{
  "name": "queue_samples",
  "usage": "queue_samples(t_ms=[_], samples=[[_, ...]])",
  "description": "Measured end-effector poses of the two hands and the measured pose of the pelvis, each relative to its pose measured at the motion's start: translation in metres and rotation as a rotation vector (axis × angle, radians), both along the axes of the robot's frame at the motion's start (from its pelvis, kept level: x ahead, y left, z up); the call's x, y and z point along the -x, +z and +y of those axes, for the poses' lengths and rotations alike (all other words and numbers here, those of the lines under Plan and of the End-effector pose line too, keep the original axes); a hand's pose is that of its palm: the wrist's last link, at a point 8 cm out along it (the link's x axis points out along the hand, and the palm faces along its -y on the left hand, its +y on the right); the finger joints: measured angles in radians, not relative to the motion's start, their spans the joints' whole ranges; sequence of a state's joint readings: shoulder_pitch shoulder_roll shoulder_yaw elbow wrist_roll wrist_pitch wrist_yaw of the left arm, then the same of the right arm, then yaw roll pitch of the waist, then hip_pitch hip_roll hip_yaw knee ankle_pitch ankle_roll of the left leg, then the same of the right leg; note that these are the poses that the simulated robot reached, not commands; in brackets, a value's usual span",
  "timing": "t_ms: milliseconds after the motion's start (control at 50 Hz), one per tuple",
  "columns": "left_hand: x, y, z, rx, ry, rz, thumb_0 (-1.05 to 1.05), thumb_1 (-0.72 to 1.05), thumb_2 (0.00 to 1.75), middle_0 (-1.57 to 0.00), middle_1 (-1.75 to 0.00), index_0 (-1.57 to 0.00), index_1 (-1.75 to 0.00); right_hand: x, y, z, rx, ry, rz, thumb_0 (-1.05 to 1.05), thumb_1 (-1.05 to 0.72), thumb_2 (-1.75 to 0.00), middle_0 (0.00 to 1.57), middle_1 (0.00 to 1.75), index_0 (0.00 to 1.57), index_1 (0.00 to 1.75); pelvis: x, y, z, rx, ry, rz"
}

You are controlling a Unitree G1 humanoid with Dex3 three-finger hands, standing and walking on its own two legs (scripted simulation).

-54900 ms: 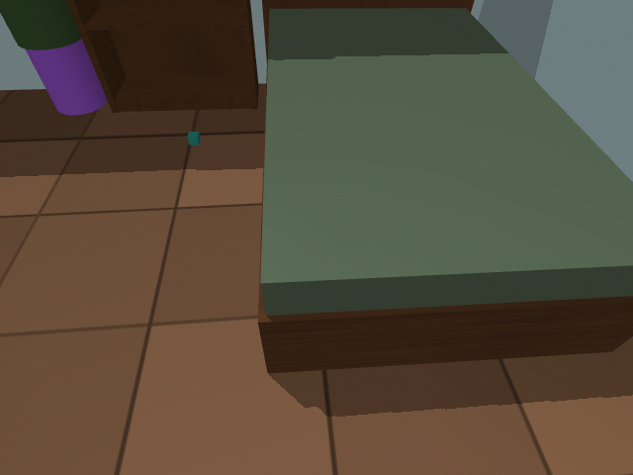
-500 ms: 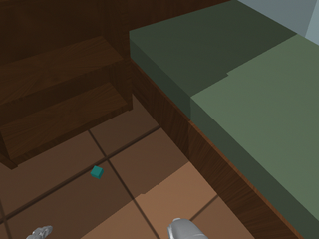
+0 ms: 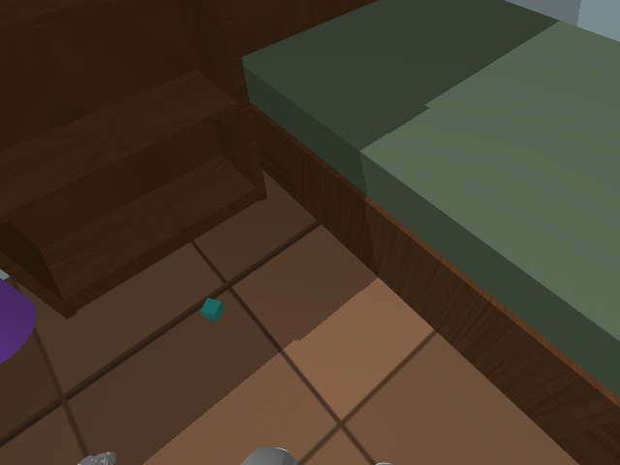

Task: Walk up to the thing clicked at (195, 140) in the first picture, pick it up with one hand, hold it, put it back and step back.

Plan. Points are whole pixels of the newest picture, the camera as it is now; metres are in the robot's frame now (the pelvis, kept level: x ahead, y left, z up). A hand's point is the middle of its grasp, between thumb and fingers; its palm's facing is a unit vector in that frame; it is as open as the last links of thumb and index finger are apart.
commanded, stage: step back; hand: left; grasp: from above
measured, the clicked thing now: (212, 309) +0.67 +0.39 -0.74
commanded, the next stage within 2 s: stand in 1.88 s
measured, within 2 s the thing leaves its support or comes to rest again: neither
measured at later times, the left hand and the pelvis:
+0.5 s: hand out of the picture -0.07 +0.28 -0.17, palm faces -0.06 -0.92 -0.38, open 7.4 cm; pelvis -0.17 +0.01 -0.01, yaw -2 degrees
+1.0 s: hand out of the picture -0.22 +0.25 -0.15, palm faces +0.05 -0.94 -0.34, open 7.4 cm; pelvis -0.32 -0.02 -0.01, yaw +4 degrees
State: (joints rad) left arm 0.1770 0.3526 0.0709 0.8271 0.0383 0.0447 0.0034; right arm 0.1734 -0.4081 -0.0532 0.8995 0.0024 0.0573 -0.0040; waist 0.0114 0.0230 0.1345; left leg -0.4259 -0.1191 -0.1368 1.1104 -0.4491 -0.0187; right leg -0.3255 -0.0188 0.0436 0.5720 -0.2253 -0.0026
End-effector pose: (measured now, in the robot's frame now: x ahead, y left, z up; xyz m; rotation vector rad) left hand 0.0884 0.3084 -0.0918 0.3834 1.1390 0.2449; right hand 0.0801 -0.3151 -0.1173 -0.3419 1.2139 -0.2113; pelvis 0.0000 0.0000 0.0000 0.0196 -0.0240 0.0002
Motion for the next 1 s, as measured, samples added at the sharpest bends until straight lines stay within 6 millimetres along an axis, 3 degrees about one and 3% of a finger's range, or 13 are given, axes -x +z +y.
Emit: queue_samples(t_ms=[120,220,380,480,560,680,780,900,1000], samples=[[0.003,-0.015,0.019,0.014,-0.014,-0.111,0.01,0.9,0.9,-0.21,-0.3,-0.21,-0.3,0.063,-0.004,0.006,0.071,0.031,0.101,0.0,-0.9,-0.9,0.2,0.3,0.21,0.3,0.043,-0.015,0.014,0.026,0.072,-0.002],[0.035,-0.027,0.022,0.057,0.001,-0.067,0.0,0.9,0.9,-0.21,-0.3,-0.21,-0.3,0.099,0.014,0.023,0.071,0.034,0.094,0.01,-0.9,-0.9,0.2,0.3,0.21,0.3,0.075,-0.007,0.021,0.032,0.06,-0.026],[0.104,-0.03,0.02,0.075,0.012,0.002,0.0,0.9,0.9,-0.21,-0.3,-0.21,-0.3,0.111,0.032,0.023,0.096,0.049,-0.015,0.01,-0.9,-0.9,0.21,0.3,0.21,0.3,0.12,0.002,0.018,0.05,0.018,0.005],[0.151,-0.036,0.013,0.048,-0.019,0.062,0.01,0.9,0.9,-0.21,-0.3,-0.21,-0.3,0.119,0.025,0.013,0.085,0.058,-0.114,0.0,-0.9,-0.9,0.21,0.3,0.21,0.3,0.158,-0.007,0.008,0.034,-0.032,-0.002],[0.186,-0.036,0.001,0.023,-0.034,0.076,0.01,0.91,0.9,-0.21,-0.3,-0.21,-0.3,0.139,0.008,-0.004,0.056,0.053,-0.159,0.0,-0.9,-0.9,0.2,0.3,0.21,0.3,0.192,-0.019,-0.004,0.037,-0.054,-0.02],[0.246,-0.011,-0.015,0.012,-0.006,0.071,0.01,0.9,0.9,-0.21,-0.3,-0.21,-0.3,0.194,0.004,-0.013,0.011,0.018,-0.108,0.0,-0.9,-0.9,0.2,0.3,0.21,0.3,0.228,-0.006,-0.018,-0.014,-0.043,-0.023],[0.266,0.0,-0.014,-0.012,0.008,0.031,0.01,0.9,0.9,-0.21,-0.3,-0.21,-0.3,0.247,0.004,-0.02,0.025,0.029,-0.038,0.0,-0.9,-0.9,0.2,0.3,0.21,0.3,0.257,-0.001,-0.02,-0.021,-0.006,0.008],[0.281,-0.016,-0.005,0.007,0.017,-0.082,0.01,0.9,0.9,-0.21,-0.3,-0.21,-0.3,0.304,-0.004,-0.015,0.062,0.074,0.051,0.0,-0.9,-0.9,0.2,0.3,0.21,0.3,0.298,-0.015,-0.018,-0.011,0.072,-0.011],[0.319,-0.025,-0.017,0.078,0.048,-0.036,0.0,0.91,0.9,-0.21,-0.3,-0.21,-0.3,0.332,0.01,-0.006,0.049,0.073,0.034,0.01,-0.9,-0.9,0.2,0.3,0.21,0.3,0.317,-0.006,-0.02,0.002,0.068,-0.035]])
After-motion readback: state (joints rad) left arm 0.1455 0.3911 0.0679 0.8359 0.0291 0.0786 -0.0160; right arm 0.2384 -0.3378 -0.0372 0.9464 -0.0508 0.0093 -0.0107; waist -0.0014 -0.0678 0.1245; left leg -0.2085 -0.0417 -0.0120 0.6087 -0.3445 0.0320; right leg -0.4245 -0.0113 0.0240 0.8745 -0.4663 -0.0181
